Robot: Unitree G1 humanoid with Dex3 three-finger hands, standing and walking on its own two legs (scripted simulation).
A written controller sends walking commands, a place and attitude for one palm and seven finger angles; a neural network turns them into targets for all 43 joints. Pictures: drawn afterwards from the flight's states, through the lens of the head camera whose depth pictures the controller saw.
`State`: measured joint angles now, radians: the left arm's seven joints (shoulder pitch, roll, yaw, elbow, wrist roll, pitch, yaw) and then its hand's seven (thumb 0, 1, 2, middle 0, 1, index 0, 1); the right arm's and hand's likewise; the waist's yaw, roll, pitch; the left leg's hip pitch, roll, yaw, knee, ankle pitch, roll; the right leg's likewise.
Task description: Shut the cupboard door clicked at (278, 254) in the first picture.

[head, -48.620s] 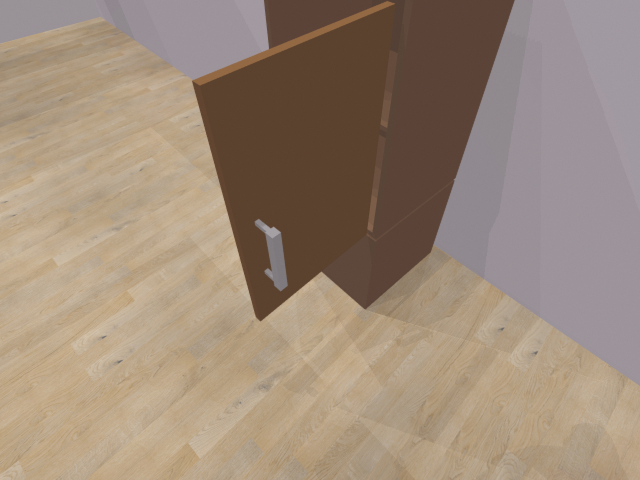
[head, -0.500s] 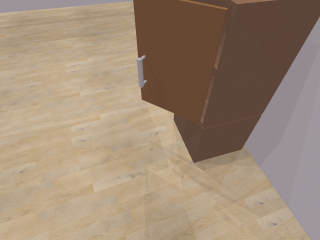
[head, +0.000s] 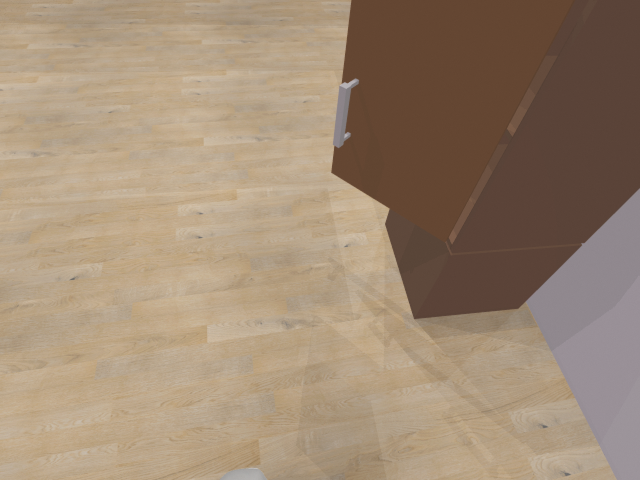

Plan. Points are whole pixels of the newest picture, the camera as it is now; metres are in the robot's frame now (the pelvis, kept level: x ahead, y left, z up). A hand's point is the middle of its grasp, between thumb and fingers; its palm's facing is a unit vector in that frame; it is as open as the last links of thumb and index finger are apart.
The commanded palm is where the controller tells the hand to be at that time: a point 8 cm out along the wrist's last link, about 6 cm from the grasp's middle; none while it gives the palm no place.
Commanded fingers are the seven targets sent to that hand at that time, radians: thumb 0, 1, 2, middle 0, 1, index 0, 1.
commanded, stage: walk to a spot facing it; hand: left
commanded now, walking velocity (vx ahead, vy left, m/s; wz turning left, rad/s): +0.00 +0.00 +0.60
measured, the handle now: (346, 113) +0.91 -0.03 -0.09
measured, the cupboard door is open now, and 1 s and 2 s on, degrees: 42 42 42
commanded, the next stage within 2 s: none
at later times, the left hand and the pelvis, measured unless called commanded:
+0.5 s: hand out of the picture +0.03 +0.18 -0.13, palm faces +0.28 -0.91 -0.30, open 7.4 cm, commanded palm none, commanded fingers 0.00 0.90 0.90 -0.20 -0.30 -0.20 -0.30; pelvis -0.02 -0.05 +0.01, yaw +17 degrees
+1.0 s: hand out of the picture -0.09 +0.18 -0.15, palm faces +0.60 -0.76 -0.25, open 7.4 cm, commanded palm none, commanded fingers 0.00 0.90 0.90 -0.20 -0.30 -0.20 -0.30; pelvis -0.01 -0.03 +0.02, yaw +36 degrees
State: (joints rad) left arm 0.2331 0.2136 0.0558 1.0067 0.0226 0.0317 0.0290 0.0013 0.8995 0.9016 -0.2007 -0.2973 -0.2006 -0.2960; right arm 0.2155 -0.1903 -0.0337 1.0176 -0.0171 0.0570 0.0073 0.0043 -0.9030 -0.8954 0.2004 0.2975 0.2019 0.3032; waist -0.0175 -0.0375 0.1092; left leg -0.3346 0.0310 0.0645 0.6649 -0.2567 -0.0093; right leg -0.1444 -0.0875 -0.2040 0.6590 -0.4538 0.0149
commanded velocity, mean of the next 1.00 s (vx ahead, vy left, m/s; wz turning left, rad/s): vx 0.07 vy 0.00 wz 0.60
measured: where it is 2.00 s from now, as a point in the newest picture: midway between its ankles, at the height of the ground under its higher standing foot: (237, 462)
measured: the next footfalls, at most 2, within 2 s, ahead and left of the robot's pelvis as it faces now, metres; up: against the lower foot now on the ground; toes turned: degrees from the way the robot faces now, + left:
right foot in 0.42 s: +0.05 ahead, -0.15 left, +0.00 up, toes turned +14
left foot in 0.80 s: -0.07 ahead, +0.08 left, +0.00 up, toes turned +35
